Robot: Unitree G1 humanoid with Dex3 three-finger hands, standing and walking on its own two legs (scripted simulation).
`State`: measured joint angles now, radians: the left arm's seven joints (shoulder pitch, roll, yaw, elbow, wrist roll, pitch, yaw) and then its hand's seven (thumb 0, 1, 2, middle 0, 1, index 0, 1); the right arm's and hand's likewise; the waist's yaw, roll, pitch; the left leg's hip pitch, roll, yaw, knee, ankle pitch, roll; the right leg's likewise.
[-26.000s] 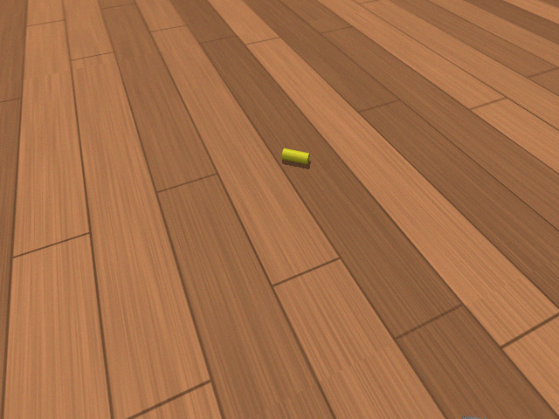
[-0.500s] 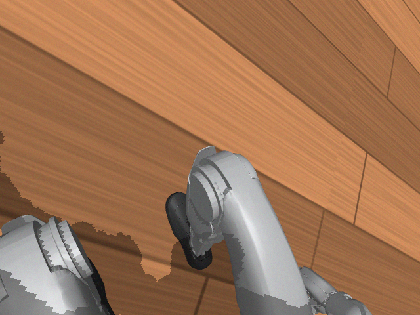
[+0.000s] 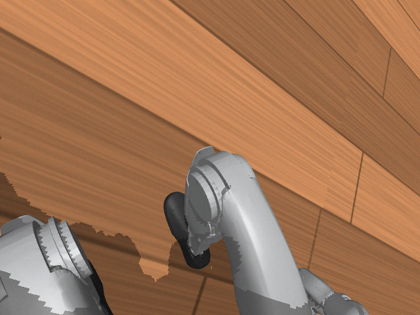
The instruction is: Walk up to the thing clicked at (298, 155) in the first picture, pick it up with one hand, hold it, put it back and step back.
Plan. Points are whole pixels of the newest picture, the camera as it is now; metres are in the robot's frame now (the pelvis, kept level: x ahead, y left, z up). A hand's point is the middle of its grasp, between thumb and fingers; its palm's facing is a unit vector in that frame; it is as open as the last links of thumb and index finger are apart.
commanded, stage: open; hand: left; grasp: from above
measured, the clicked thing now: out of the picture +0.48 +0.31 -0.28
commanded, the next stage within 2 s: withdraw in 0.18 s
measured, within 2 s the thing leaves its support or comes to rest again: neither
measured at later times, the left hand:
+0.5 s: hand out of the picture +0.47 +0.32 -0.22, palm faces -0.36 -0.13 -0.92, open 13.9 cm
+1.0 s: hand out of the picture +0.44 +0.32 -0.06, palm faces -0.50 -0.10 -0.86, open 13.8 cm
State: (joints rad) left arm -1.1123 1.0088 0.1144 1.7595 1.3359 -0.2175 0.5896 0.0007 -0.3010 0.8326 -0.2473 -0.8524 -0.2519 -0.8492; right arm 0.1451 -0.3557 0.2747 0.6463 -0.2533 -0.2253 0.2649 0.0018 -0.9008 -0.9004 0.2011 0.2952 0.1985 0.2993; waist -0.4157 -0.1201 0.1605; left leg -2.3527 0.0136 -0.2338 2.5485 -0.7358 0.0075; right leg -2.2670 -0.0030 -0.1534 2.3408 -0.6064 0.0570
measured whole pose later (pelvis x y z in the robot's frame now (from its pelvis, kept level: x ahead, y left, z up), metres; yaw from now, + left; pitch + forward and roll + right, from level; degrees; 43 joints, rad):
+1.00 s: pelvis -0.01 -0.01 +0.07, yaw +8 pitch +34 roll -7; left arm -1.08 0.73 -0.04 1.42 1.18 -0.14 0.17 0.00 -0.50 1.03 -0.11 -1.04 -0.10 -1.04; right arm 0.16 -0.33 0.09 0.64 -0.10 -0.01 0.13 0.00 -0.91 -0.90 0.20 0.29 0.20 0.30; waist -0.27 0.02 -0.07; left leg -2.21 0.00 -0.11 2.27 -0.66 0.00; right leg -2.17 -0.04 -0.06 2.17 -0.59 0.02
